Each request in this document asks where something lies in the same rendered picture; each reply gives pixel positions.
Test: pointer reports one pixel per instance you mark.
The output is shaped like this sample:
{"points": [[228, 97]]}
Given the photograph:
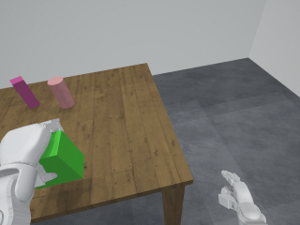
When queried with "robot left forearm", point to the robot left forearm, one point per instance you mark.
{"points": [[17, 187]]}

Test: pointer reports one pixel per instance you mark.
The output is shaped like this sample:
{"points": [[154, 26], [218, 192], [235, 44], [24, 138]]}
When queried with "sponge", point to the sponge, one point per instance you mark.
{"points": [[62, 157]]}

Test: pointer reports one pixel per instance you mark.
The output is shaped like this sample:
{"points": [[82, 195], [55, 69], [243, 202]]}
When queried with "table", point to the table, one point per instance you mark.
{"points": [[119, 122]]}

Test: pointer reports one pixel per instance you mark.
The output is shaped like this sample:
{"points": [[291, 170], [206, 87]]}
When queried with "left robot hand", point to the left robot hand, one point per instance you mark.
{"points": [[27, 145]]}

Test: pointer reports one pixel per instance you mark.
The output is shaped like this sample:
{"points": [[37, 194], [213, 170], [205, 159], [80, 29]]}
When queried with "right robot hand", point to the right robot hand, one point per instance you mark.
{"points": [[239, 193]]}

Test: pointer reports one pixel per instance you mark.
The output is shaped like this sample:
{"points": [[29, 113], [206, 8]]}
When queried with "robot right forearm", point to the robot right forearm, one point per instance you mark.
{"points": [[249, 214]]}

